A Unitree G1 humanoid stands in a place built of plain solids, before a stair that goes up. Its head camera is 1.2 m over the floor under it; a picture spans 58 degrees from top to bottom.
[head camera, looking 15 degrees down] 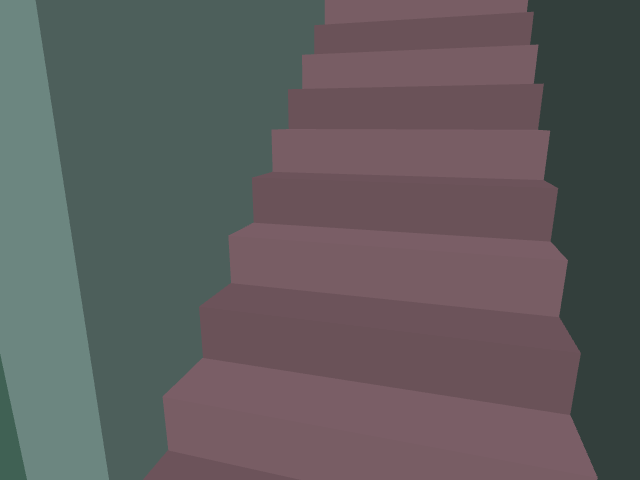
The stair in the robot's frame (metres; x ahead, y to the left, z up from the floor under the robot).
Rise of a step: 0.20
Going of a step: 0.24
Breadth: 1.20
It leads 15 degrees to the right of straight ahead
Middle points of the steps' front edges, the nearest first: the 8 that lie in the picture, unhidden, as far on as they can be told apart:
1.00 -0.09 0.39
1.23 -0.15 0.59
1.47 -0.22 0.78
1.70 -0.28 0.98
1.93 -0.34 1.18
2.16 -0.41 1.37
2.40 -0.47 1.57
2.63 -0.54 1.76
